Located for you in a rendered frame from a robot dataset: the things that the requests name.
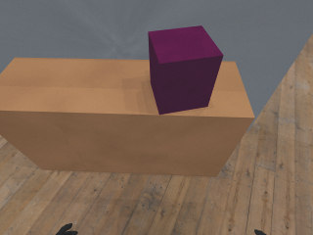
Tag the pedestal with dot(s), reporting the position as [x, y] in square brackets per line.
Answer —
[100, 115]

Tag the carton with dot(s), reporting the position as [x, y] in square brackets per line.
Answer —
[184, 64]

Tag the left robot hand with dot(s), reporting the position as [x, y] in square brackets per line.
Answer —
[64, 230]

